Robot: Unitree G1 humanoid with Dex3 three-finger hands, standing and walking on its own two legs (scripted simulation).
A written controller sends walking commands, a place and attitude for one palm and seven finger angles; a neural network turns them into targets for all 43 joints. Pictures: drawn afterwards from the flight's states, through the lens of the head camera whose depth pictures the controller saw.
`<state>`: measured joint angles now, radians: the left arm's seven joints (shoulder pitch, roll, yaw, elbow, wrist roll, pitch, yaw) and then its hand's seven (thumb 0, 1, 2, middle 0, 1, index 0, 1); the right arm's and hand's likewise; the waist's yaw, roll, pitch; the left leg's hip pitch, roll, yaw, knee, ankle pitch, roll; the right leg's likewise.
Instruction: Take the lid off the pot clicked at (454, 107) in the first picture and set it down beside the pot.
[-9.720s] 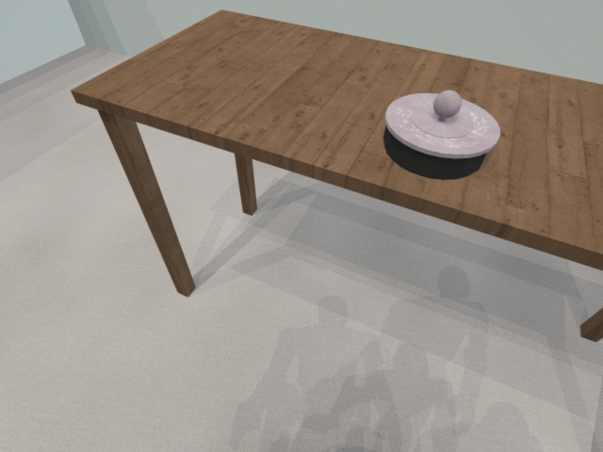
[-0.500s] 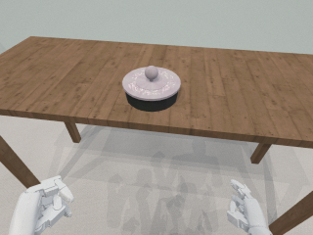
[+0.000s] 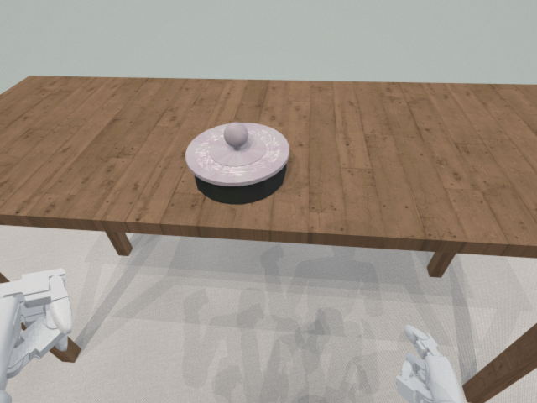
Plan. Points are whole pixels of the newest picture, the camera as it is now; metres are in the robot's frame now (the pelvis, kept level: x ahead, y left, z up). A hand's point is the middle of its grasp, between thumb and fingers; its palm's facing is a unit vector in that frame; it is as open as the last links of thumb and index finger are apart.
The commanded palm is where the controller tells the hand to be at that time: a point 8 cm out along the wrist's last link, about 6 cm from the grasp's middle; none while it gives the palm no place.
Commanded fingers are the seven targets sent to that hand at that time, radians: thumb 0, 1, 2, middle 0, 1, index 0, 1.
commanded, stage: raise the hand higher, near the body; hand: left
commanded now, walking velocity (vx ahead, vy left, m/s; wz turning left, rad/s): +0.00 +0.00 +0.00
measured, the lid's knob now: (236, 134) +0.51 +0.13 +0.16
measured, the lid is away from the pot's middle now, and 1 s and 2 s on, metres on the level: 0.00 0.00 0.00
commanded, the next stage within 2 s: reach forward and open the fingers in 0.40 s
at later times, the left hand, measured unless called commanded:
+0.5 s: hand (49, 266) +0.17 +0.24 +0.22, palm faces +0.43 -0.81 -0.41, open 3.1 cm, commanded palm +0.12 +0.28 +0.24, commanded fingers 0.00 0.87 0.92 -1.29 -1.46 -1.29 -1.46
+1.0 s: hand (46, 242) +0.21 +0.27 +0.21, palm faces +0.27 -0.13 -0.95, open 3.7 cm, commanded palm +0.17 +0.27 +0.27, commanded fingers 0.00 0.11 1.45 -1.11 -0.58 -1.11 -0.58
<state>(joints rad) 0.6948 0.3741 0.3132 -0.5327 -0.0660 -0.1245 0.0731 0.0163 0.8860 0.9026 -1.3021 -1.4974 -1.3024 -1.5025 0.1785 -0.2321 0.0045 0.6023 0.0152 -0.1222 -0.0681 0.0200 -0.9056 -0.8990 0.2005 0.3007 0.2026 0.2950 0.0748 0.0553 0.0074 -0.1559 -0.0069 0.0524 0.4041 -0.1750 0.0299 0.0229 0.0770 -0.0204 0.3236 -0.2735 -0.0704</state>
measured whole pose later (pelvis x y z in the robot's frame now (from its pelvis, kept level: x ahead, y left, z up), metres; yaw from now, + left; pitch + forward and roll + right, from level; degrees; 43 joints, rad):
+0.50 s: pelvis +0.00 +0.01 +0.00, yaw +0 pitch -5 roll +0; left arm 0.46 0.38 0.37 -0.60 -0.09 -0.16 0.07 0.02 0.88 0.90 -1.31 -1.50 -1.31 -1.50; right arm 0.17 -0.21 0.04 0.61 0.01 -0.10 -0.04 0.02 -0.90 -0.90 0.20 0.30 0.20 0.30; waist 0.08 0.06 0.03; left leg -0.15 -0.01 0.05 0.40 -0.17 0.04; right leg 0.03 0.07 -0.02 0.32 -0.27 -0.06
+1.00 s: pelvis -0.04 +0.03 -0.01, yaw +2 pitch -4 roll -1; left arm 0.00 0.63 0.08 -0.45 0.68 0.24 -0.16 0.01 0.41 1.25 -1.21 -0.91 -1.21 -0.92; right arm 0.02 -0.27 0.07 0.58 0.06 0.11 0.02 0.02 -0.91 -0.90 0.20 0.30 0.20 0.29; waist 0.12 0.13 -0.01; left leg -0.27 -0.05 0.03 0.48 -0.14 0.07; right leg -0.13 0.03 -0.06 0.50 -0.31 -0.04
